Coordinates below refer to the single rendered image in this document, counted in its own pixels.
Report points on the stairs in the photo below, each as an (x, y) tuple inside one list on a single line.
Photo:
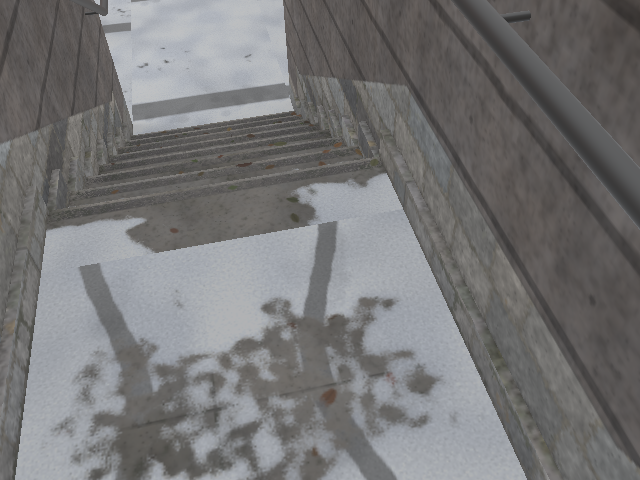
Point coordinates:
[(213, 153)]

